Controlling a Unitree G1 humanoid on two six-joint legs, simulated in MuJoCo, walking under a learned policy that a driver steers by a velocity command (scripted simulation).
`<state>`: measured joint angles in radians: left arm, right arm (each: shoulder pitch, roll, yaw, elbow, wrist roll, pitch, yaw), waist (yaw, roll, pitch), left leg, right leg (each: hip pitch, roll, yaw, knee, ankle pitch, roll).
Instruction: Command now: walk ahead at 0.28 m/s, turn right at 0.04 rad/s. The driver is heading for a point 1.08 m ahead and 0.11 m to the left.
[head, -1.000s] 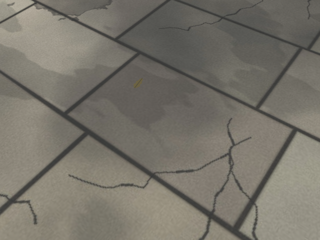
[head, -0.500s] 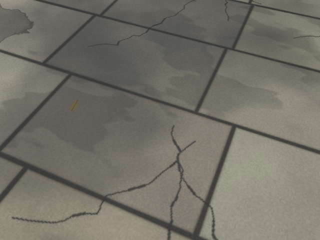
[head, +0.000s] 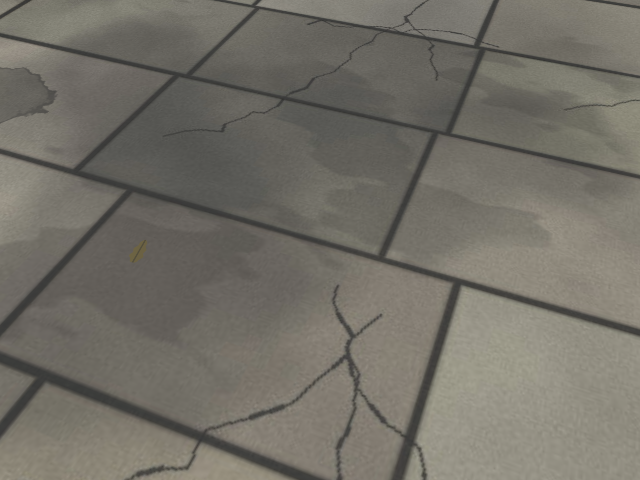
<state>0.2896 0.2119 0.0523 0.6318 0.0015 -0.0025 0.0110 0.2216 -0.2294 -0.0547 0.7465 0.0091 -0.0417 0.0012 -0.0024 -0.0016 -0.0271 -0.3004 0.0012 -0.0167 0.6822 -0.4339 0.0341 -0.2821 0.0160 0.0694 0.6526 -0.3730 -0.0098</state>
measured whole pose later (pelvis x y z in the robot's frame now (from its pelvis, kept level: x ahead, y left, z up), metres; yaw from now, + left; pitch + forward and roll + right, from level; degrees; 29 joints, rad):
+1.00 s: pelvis +0.46 +0.00 +0.00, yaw +0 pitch +3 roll -2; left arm 0.41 0.30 0.06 0.83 -0.01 -0.04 0.01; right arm 0.04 -0.25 -0.03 0.67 0.01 -0.09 0.05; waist 0.07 0.01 0.02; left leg -0.51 0.02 0.02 0.53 -0.06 0.07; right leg 0.02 0.00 -0.02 0.46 -0.47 -0.01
